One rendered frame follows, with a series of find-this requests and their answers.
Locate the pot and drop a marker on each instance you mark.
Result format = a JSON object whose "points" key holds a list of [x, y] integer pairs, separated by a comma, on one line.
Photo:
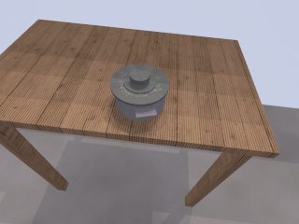
{"points": [[140, 113]]}

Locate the table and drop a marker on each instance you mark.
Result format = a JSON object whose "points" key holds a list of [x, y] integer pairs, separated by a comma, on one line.
{"points": [[56, 78]]}

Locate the lid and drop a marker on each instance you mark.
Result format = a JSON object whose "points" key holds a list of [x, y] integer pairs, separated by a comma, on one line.
{"points": [[139, 95]]}

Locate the knob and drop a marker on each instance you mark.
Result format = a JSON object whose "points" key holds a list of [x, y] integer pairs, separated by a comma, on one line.
{"points": [[140, 76]]}

